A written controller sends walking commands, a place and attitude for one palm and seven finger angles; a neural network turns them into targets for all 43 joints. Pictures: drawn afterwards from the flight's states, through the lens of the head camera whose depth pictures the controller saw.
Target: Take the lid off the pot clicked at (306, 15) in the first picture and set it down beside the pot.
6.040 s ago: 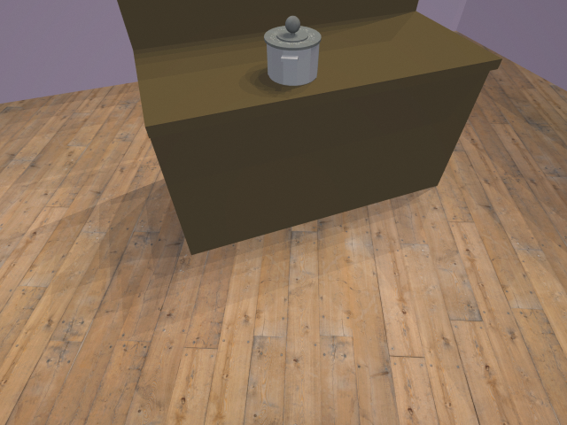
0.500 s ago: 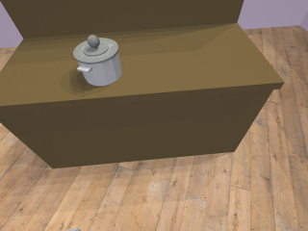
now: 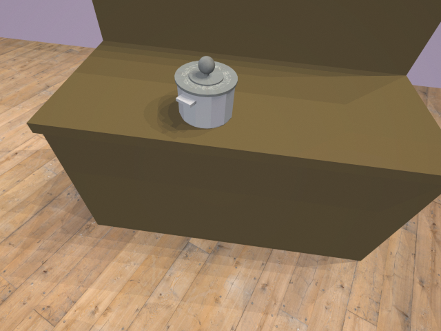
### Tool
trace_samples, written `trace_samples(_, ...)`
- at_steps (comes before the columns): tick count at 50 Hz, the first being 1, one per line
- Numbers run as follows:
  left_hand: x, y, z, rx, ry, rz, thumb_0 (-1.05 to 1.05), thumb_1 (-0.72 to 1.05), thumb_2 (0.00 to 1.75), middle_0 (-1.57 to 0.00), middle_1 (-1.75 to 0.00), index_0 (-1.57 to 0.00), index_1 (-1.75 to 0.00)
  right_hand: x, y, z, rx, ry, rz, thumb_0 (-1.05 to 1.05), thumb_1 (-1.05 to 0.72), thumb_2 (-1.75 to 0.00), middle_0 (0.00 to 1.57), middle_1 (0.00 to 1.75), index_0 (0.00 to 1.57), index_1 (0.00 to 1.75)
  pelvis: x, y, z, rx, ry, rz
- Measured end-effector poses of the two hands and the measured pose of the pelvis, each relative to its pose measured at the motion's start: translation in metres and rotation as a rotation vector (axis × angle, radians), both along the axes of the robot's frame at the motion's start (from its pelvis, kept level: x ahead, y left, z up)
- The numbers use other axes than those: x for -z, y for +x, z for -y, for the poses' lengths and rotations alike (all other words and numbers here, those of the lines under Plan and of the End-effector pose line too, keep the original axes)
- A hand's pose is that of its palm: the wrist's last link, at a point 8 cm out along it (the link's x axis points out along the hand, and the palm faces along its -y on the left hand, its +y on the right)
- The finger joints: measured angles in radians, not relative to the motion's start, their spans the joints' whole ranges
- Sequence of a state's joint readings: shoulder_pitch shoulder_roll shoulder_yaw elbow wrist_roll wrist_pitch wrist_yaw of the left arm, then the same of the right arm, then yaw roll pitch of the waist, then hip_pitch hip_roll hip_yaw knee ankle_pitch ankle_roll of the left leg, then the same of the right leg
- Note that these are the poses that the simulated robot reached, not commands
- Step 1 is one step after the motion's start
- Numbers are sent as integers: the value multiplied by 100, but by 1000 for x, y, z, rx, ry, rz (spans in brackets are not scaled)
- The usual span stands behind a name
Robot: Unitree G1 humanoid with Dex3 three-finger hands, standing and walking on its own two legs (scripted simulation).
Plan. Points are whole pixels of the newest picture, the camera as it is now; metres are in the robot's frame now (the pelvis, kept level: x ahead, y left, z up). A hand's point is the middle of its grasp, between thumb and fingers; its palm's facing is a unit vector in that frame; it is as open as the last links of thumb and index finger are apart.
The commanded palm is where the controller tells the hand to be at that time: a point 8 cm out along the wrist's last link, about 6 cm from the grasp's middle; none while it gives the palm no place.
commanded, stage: take the last steps up to it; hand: left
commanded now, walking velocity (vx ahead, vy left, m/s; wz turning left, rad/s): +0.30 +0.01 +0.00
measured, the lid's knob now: (206, 65) +0.77 +0.13 +0.08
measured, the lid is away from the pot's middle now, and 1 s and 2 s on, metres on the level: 0.00 0.00 0.00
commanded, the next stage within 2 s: come to a stop and stand still in 0.48 s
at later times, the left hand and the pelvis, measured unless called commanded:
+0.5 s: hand (160, 253) +0.31 +0.18 -0.17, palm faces -0.01 -0.98 -0.19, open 7.4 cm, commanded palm none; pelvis +0.19 +0.00 -0.02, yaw +0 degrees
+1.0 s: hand (147, 252) +0.31 +0.21 -0.17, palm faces +0.05 -0.97 -0.25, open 7.3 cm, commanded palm none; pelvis +0.28 +0.01 +0.00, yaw -2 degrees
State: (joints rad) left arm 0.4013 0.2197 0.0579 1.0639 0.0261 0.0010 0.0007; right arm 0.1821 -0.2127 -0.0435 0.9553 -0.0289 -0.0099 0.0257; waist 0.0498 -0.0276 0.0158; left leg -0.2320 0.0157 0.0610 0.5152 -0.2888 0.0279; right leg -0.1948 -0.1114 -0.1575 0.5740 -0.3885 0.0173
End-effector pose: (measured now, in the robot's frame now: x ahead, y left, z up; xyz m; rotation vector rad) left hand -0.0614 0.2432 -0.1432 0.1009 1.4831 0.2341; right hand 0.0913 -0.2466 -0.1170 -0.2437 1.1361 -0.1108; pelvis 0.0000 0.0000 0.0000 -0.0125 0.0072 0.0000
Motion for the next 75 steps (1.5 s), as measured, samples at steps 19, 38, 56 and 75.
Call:
trace_samples(19,-7,265,-7,143,-26,260,1,91,90,-19,-30,-20,-29,16,-53,-65,193,81,-394,1,-91,-90,20,30,20,30,-2,129,-23,-9,24,-1)
trace_samples(38,-16,367,6,129,42,213,0,93,90,-20,-30,-20,-30,21,213,-20,138,62,-80,1,-94,-90,20,30,20,30,-6,259,-4,28,17,12)
trace_samples(56,-10,341,3,101,89,109,0,91,90,-20,-30,-20,-30,33,264,-23,84,108,-28,1,-91,-90,20,30,20,30,6,264,5,37,26,17)
trace_samples(75,-8,356,29,167,6,274,1,91,90,-20,-30,-20,-30,14,172,-6,114,44,-122,1,-92,-90,20,30,20,30,-3,241,12,31,6,16)
